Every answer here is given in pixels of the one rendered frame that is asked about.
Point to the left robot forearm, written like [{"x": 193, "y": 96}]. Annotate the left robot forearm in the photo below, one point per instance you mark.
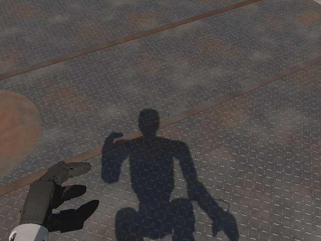
[{"x": 29, "y": 232}]

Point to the robot left hand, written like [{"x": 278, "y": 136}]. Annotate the robot left hand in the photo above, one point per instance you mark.
[{"x": 46, "y": 194}]

